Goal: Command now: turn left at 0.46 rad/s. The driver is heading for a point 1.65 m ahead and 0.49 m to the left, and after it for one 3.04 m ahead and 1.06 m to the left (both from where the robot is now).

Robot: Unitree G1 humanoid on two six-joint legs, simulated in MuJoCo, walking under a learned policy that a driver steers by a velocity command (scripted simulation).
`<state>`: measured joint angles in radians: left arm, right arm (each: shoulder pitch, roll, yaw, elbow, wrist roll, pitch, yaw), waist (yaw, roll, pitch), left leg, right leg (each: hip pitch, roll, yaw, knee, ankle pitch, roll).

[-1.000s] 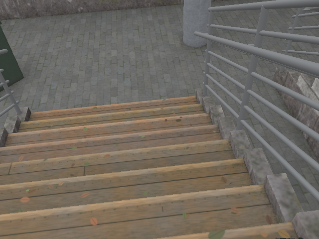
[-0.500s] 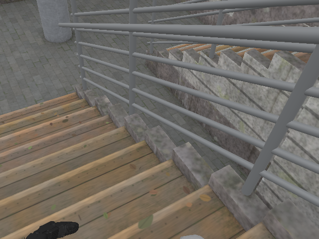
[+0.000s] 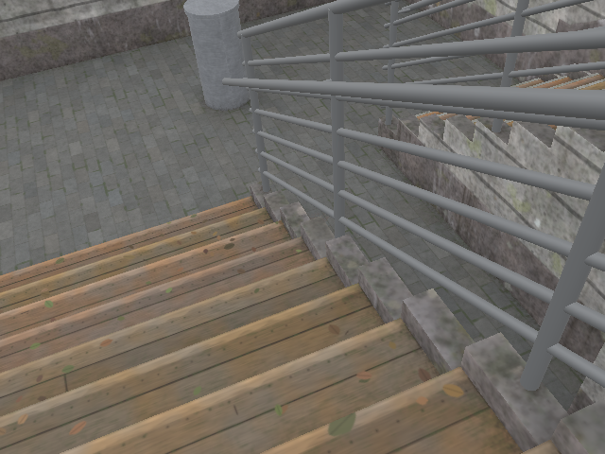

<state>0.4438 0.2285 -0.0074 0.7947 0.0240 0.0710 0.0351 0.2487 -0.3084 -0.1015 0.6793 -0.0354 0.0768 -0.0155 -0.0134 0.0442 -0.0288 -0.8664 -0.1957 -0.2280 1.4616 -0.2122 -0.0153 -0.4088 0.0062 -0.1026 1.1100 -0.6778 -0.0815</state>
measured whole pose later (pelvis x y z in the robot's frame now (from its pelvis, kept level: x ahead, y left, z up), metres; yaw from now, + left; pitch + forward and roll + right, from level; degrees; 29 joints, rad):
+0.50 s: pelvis +0.05 +0.06 -0.01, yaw +17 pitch -1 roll -1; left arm 0.55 0.26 0.05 0.89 0.05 -0.05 0.02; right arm 0.08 -0.27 -0.11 0.76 -0.02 0.09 0.07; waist 0.11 0.02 0.01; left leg -0.62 0.05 -0.06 0.80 0.26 0.03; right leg -0.23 -0.20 -0.31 1.09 -0.80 0.05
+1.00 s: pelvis +0.23 +0.23 -0.11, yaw +29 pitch +0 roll +0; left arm 0.13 0.24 0.06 0.89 0.05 0.00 -0.03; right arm 0.56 -0.17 -0.02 1.03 -0.01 -0.05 -0.03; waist -0.05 -0.03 -0.01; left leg -0.16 -0.17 -0.04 0.67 -0.49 0.15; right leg -0.75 -0.08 0.07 0.88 0.26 -0.03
